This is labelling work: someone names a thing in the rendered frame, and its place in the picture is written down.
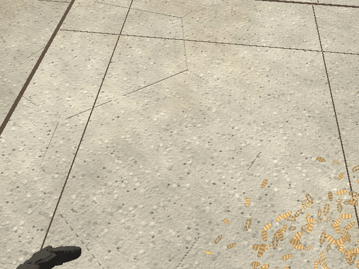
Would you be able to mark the robot left hand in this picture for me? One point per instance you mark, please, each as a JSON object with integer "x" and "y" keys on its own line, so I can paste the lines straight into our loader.
{"x": 49, "y": 257}

